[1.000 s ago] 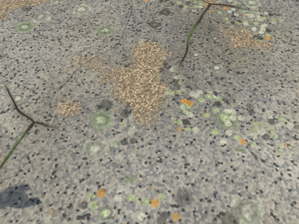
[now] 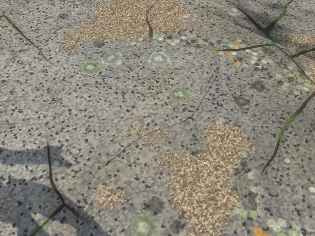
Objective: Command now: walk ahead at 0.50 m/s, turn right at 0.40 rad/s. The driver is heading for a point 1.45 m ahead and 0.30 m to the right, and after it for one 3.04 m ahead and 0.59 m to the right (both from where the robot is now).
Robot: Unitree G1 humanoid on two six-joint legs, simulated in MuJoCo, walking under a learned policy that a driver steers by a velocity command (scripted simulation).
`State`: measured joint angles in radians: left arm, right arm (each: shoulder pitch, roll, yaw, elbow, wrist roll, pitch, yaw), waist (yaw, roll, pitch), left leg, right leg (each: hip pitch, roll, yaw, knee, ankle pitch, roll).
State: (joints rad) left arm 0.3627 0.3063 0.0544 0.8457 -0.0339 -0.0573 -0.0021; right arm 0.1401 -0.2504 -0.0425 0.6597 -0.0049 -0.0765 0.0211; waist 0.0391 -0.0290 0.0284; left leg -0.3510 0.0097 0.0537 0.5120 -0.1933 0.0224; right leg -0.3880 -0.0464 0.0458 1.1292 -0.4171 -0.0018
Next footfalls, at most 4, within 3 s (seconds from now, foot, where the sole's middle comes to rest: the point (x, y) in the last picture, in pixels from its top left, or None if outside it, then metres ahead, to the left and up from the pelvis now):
0.38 right None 0.34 -0.18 -0.77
0.92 left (187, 186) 0.69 -0.10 -0.77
1.40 right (235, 145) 0.93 -0.35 -0.77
1.90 left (179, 104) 1.19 -0.07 -0.77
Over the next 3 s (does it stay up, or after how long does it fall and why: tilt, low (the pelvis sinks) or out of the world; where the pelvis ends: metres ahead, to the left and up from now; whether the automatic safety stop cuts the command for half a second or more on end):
stays up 1.65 -0.29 -0.01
